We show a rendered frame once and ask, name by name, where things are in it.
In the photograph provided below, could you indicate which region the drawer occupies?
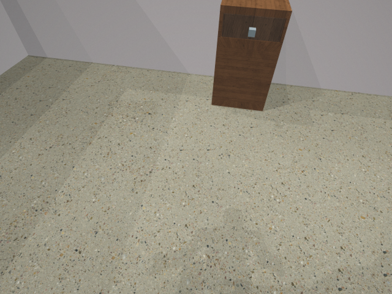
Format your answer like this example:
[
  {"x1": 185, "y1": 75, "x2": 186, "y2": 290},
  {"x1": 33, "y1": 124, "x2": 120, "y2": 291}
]
[{"x1": 221, "y1": 13, "x2": 285, "y2": 42}]

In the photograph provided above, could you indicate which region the handle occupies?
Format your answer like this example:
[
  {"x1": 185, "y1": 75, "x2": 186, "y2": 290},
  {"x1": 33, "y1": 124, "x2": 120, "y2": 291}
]
[{"x1": 248, "y1": 27, "x2": 256, "y2": 37}]

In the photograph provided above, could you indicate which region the cabinet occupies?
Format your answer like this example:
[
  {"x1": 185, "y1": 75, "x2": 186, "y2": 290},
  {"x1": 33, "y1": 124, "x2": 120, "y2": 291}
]
[{"x1": 211, "y1": 0, "x2": 292, "y2": 111}]

